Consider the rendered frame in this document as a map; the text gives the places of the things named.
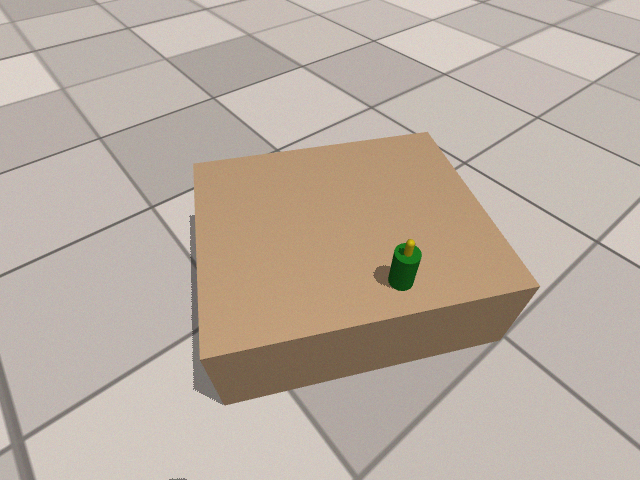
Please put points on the bottle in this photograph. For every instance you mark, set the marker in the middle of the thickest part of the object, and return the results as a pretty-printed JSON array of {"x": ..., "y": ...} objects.
[{"x": 405, "y": 263}]

